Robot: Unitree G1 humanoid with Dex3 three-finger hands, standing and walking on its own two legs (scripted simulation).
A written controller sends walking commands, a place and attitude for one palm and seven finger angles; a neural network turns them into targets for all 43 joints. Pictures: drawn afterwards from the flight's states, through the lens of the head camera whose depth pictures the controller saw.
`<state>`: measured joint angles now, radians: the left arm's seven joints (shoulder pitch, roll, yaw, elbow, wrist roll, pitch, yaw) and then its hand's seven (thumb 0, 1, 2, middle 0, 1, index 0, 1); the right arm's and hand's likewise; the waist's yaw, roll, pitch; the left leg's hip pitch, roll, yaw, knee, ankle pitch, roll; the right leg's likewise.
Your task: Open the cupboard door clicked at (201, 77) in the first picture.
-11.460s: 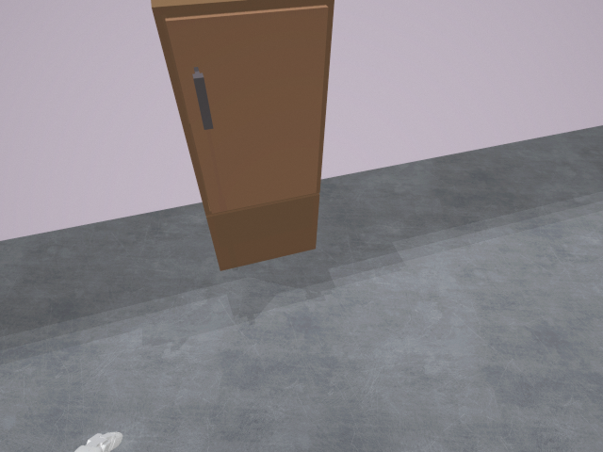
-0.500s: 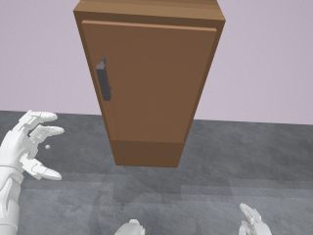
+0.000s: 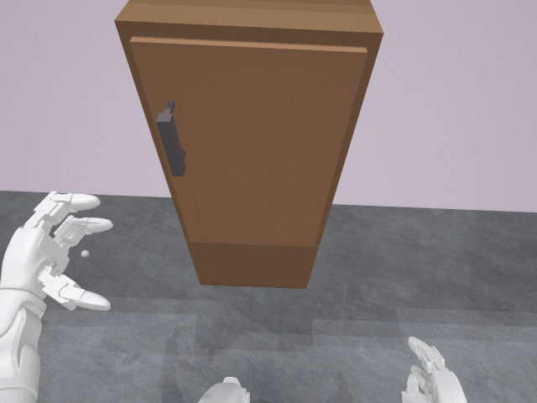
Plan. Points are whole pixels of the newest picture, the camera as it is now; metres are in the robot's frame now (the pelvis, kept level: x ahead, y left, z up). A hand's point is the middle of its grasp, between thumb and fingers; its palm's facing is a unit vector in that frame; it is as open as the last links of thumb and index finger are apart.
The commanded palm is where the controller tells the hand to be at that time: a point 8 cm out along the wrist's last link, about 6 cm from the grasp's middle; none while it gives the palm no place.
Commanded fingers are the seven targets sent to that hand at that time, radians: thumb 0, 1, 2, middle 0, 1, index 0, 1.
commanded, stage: move the hooked fingers beside the handle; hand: left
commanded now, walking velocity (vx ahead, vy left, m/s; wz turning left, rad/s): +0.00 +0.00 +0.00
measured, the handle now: (174, 139) +0.55 +0.22 +0.06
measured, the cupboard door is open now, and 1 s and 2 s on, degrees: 0 0 0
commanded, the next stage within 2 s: none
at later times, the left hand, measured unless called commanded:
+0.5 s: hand (103, 213) +0.36 +0.28 +0.07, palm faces +0.06 -1.00 -0.01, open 14.0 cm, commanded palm +0.33 +0.32 +0.07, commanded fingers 0.00 -0.50 0.30 -0.30 -1.20 -0.30 -1.20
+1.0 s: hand (127, 180) +0.43 +0.27 +0.07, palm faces +0.06 -1.00 -0.01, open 14.0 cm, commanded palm +0.41 +0.31 +0.06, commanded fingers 0.00 -0.50 0.30 -0.30 -1.20 -0.30 -1.20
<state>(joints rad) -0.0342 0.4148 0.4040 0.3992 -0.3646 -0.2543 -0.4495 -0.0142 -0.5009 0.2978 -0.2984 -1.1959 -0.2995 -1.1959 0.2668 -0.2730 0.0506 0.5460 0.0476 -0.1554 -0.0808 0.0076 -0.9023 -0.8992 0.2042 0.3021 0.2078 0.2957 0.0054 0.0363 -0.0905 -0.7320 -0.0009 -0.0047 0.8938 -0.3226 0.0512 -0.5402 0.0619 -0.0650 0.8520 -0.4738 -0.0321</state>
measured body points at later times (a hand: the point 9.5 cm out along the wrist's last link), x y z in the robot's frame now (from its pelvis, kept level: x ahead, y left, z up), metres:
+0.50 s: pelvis +0.00 +0.00 -0.01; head +0.06 +0.02 +0.44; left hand +0.35 +0.33 +0.08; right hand +0.11 -0.27 -0.10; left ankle +0.07 +0.08 -0.69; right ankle -0.03 -0.10 -0.69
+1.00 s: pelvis +0.00 +0.01 -0.01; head +0.08 +0.03 +0.43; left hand +0.42 +0.32 +0.07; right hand +0.07 -0.26 -0.11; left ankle +0.07 +0.08 -0.69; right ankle -0.03 -0.10 -0.69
